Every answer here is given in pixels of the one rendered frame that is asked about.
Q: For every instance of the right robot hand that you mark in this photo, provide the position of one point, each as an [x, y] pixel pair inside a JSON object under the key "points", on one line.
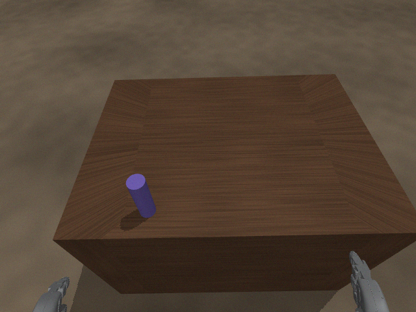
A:
{"points": [[367, 293]]}

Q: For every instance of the left robot hand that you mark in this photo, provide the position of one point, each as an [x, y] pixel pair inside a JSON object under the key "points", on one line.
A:
{"points": [[51, 301]]}

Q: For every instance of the can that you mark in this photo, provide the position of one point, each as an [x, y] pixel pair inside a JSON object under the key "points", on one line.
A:
{"points": [[141, 195]]}

